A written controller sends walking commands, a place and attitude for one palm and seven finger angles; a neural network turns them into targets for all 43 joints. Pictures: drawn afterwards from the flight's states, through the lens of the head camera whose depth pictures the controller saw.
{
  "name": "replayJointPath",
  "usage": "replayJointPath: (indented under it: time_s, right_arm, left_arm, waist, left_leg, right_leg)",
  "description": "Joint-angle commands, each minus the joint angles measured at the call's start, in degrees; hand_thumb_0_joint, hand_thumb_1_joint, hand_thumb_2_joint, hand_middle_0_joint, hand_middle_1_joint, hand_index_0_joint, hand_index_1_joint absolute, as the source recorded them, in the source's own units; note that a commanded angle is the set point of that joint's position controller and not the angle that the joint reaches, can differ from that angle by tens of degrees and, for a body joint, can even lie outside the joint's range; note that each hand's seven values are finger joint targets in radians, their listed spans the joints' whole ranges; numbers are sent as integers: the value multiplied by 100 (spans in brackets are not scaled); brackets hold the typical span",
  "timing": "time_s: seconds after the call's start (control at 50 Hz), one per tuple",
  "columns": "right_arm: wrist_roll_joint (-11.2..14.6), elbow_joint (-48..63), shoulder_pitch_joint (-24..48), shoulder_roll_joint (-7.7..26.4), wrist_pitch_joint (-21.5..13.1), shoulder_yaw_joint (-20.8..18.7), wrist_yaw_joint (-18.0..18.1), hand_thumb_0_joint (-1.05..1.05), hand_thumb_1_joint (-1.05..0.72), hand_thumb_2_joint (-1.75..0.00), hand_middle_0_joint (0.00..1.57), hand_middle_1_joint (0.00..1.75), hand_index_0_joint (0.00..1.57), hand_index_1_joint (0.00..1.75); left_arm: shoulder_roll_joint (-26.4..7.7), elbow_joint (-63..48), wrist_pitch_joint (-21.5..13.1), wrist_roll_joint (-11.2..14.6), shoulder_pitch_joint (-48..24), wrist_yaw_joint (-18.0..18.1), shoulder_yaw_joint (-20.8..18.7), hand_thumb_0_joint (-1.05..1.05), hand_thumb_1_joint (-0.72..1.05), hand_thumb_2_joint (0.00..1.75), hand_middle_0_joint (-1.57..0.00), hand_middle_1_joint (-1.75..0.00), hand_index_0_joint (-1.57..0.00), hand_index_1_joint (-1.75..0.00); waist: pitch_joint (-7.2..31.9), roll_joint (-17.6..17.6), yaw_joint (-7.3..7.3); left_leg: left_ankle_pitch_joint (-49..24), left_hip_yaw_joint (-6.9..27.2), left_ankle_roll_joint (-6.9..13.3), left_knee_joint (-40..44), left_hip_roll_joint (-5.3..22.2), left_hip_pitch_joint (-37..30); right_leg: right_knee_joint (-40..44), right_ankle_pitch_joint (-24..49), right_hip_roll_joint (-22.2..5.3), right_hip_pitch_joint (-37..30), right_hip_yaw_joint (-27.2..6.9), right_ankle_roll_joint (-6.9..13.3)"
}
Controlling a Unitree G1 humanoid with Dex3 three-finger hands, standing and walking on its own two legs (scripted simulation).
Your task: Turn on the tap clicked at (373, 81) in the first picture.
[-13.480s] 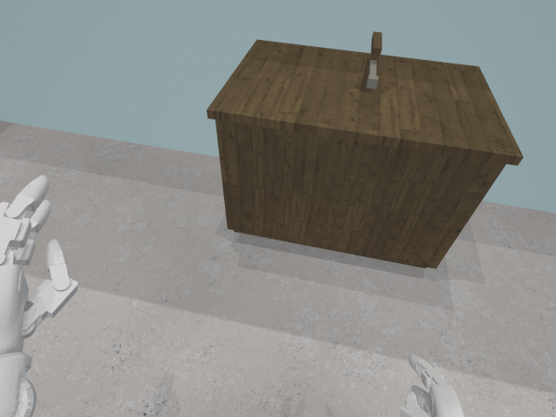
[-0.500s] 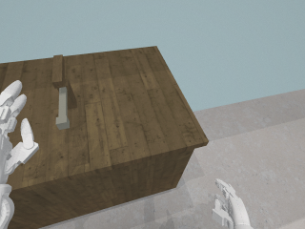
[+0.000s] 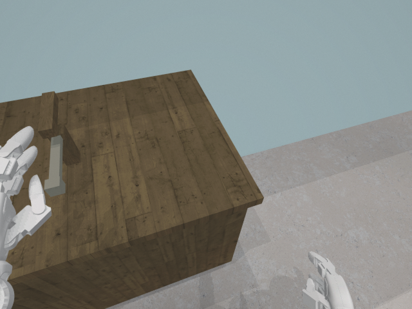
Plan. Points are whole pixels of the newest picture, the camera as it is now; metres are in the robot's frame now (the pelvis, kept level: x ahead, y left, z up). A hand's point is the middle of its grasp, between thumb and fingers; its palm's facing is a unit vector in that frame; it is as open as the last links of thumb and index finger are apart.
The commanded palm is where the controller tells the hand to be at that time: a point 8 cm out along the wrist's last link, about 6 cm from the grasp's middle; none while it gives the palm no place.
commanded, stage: come to a stop and stand still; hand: left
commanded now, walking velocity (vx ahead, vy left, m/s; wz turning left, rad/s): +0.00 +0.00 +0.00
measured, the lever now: (55, 186) +0.33 +0.33 +0.04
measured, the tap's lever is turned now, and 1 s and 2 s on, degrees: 0 0 0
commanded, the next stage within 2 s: look again from close up in 0.80 s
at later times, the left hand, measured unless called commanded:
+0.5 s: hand out of the picture +0.18 +0.30 +0.15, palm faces +0.33 -0.87 -0.36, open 7.4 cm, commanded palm +0.13 +0.34 +0.18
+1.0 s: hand out of the picture +0.19 +0.33 +0.16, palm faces +0.39 -0.85 -0.35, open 7.4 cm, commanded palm +0.13 +0.36 +0.18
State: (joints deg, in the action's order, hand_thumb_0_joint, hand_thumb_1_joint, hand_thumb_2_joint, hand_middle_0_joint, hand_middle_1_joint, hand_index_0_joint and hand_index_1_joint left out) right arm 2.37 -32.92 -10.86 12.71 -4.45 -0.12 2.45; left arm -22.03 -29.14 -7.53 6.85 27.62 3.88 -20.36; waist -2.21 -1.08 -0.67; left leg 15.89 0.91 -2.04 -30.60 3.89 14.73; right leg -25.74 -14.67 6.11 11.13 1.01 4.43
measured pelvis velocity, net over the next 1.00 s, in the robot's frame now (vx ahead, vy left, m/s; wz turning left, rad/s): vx -0.03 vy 0.08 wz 0.00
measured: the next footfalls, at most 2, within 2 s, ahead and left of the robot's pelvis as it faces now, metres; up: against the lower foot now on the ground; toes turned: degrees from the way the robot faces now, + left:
none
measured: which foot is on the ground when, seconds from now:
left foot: down 0.00-1.00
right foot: down 0.00-1.00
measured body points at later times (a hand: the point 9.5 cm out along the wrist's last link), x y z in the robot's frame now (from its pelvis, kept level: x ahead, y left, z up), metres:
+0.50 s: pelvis -0.03 +0.06 +0.00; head -0.02 +0.09 +0.45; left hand +0.16 +0.35 +0.17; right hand +0.14 -0.17 -0.06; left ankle +0.00 +0.14 -0.74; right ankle -0.01 -0.07 -0.74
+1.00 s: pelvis -0.03 +0.08 +0.01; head -0.01 +0.12 +0.45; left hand +0.16 +0.38 +0.18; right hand +0.15 -0.13 -0.06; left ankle +0.00 +0.14 -0.74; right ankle -0.01 -0.07 -0.74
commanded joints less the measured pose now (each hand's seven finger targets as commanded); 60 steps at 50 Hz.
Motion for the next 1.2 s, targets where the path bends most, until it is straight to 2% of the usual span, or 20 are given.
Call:
replayJointPath:
  time_s: [0.0, 0.1, 0.12, 0.14, 0.16, 0.18, 0.2, 0.24, 0.28, 0.3, 0.36, 0.4, 0.5, 0.56, 0.68, 0.8, 0.92, 1.02, 1.1, 1.18]
  right_arm:
    - [10, 899, 619, 623, -249, -223, 13, 0, -90, -90, 20, 30, 20, 30]
    - [-4, 896, 698, 631, -223, -190, 45, 0, -90, -90, 20, 30, 20, 30]
    - [-237, 654, -459, 702, -595, -472, 94, 0, -90, -90, 20, 30, 20, 30]
    - [-231, 578, 222, 298, -611, -255, 64, 0, -90, -90, 20, 30, 20, 30]
    - [-160, 861, 70, 697, -694, -433, 9, 0, -90, -90, 20, 30, 20, 30]
    - [-133, 831, 33, 696, -668, -397, -70, 0, -90, -90, 20, 30, 20, 30]
    - [-42, 827, 239, 593, -676, -350, -201, 0, -90, -90, 20, 30, 20, 30]
    - [-92, 932, 280, 672, -677, -378, -286, 0, -90, -90, 20, 30, 20, 30]
    - [-139, 963, 320, 664, -672, -335, -267, 0, -90, -90, 20, 30, 20, 30]
    - [-121, 911, 452, 637, -663, -290, -254, 0, -90, -90, 20, 30, 20, 30]
    - [-183, 998, 484, 593, -651, -224, -103, 0, -90, -90, 20, 30, 20, 30]
    - [-174, 978, 576, 557, -666, -166, -19, 0, -90, -90, 20, 30, 20, 30]
    - [-168, 928, 451, 531, -869, -117, -29, 0, -90, -90, 20, 30, 20, 30]
    - [-190, 842, 291, 587, -938, -140, -90, 0, -90, -90, 20, 30, 20, 30]
    - [-212, 770, 249, 585, -888, -148, -153, 0, -90, -90, 20, 30, 20, 30]
    - [-208, 791, 395, 526, -827, -129, -129, 0, -90, -90, 20, 30, 20, 30]
    - [-216, 802, 368, 538, -756, -141, -112, 0, -90, -90, 20, 30, 20, 30]
    - [-204, 802, 382, 574, -707, -161, -83, 0, -90, -90, 20, 30, 20, 30]
    - [-169, 831, 455, 567, -699, -197, -58, 0, -90, -90, 20, 30, 20, 30]
    - [-175, 859, 396, 589, -647, -223, -59, 0, -90, -90, 20, 30, 20, 30]
  left_arm:
    - [-1062, -1075, -332, -1, 26, 183, -861, 0, 90, 90, -20, -30, -20, -30]
    - [-1015, -956, -325, -39, -80, 174, -753, 0, 90, 90, -20, -30, -20, -30]
    - [-5175, -2051, -817, -933, -5661, 180, -3923, 0, 90, 90, -20, -30, -20, -30]
    - [-1909, 1028, -641, -457, -2791, -36, -1726, 0, 90, 90, -20, -30, -20, -30]
    - [-1267, 1185, -642, -417, -1588, -68, -1169, 0, 90, 90, -20, -30, -20, -30]
    - [-827, 435, -748, -302, -1254, -81, -587, 0, 90, 90, -20, -30, -20, -30]
    - [-186, 187, -776, -223, -925, -64, -3, 0, 90, 90, -20, -30, -20, -30]
    - [-517, -603, -753, -311, -896, 81, -33, 0, 90, 90, -20, -30, -20, -30]
    - [-752, -727, -750, -349, -693, 198, -248, 0, 90, 90, -20, -30, -20, -30]
    - [-1037, -830, -781, -337, -578, 271, -535, 0, 90, 90, -20, -30, -20, -30]
    - [-1174, -860, -910, -311, -903, 292, -825, 0, 90, 90, -20, -30, -20, -30]
    - [-1468, -1056, -1008, -328, -1168, 308, -1078, 0, 90, 90, -20, -30, -20, -30]
    - [-926, -904, -1145, -408, -1388, 230, -596, 0, 90, 90, -20, -30, -20, -30]
    - [-681, -711, -1125, -507, -1381, 232, -308, 0, 90, 90, -20, -30, -20, -30]
    - [-675, -480, -1066, -603, -1351, 270, -336, 0, 90, 90, -20, -30, -20, -30]
    - [-935, -882, -1087, -579, -1266, 274, -615, 0, 90, 90, -20, -30, -20, -30]
    - [-725, -748, -1037, -496, -911, 248, -488, 0, 90, 90, -20, -30, -20, -30]
    - [-705, -717, -997, -492, -955, 263, -442, 0, 90, 90, -20, -30, -20, -30]
    - [-912, -1027, -991, -503, -914, 305, -617, 0, 90, 90, -20, -30, -20, -30]
    - [-773, -972, -945, -451, -767, 293, -518, 0, 90, 90, -20, -30, -20, -30]
  waist:
    - [1015, -17, 102]
    - [826, 25, 119]
    - [5, 1306, 302]
    - [1139, 1157, 301]
    - [921, 453, 440]
    - [1231, -48, 368]
    - [1437, -519, 316]
    - [1311, -89, 348]
    - [1121, 385, 347]
    - [980, 241, 340]
    - [674, 174, 254]
    - [486, -406, 240]
    - [565, -846, 245]
    - [485, -621, 243]
    - [508, -196, 237]
    - [761, -404, 226]
    - [773, -366, 213]
    - [696, -345, 205]
    - [933, -459, 224]
    - [935, -320, 213]
  left_leg:
    - [-1692, 88, 379, 108, 109, -623]
    - [-1444, 169, 405, 427, 120, -736]
    - [-1330, -769, 314, -105, -132, -37]
    - [-1476, -256, 375, 102, -596, -235]
    - [-1528, -369, 294, 198, -268, -446]
    - [-1513, -250, 397, 478, -210, -454]
    - [-1947, -226, 469, 530, -66, -827]
    - [-2118, -48, 488, 441, 77, -903]
    - [-1494, 86, 418, 543, 36, -608]
    - [-1197, 78, 406, 628, 26, -619]
    - [-336, 286, 392, 884, -44, -250]
    - [91, 394, 427, 1148, 64, -100]
    - [1101, 611, 498, 1713, 322, 422]
    - [1242, 713, 477, 1835, 411, 560]
    - [831, 587, 374, 1637, 287, 389]
    - [-23, 443, 250, 1429, 155, -41]
    - [-493, 338, 218, 1316, 93, -201]
    - [-484, 348, 213, 1345, 102, -197]
    - [-1090, 298, 181, 1176, 98, -490]
    - [-1402, 269, 179, 1063, 86, -557]
  right_leg:
    - [540, 2919, -1250, -489, -680, -390]
    - [760, 2222, -1212, -292, -631, -405]
    - [1231, 3073, -848, 369, -712, -1116]
    - [456, 3493, -1206, -533, -1018, -432]
    - [482, 4038, -1274, -529, -1471, -603]
    - [230, 3534, -1279, -931, -1104, -665]
    - [25, 2998, -1160, -829, -889, -649]
    - [162, 2240, -1032, -442, -779, -685]
    - [391, 1425, -1009, -332, -805, -517]
    - [474, 1087, -967, -134, -781, -417]
    - [701, 107, -934, 86, -784, -296]
    - [637, -15, -843, 111, -662, -315]
    - [108, 70, -706, -460, -329, -380]
    - [18, 97, -690, -488, -293, -402]
    - [341, 276, -706, -455, -342, -404]
    - [475, 695, -709, -524, -269, -393]
    - [553, 898, -733, -475, -261, -390]
    - [567, 866, -735, -424, -268, -402]
    - [476, 1182, -768, -492, -270, -390]
    - [522, 1351, -811, -487, -331, -371]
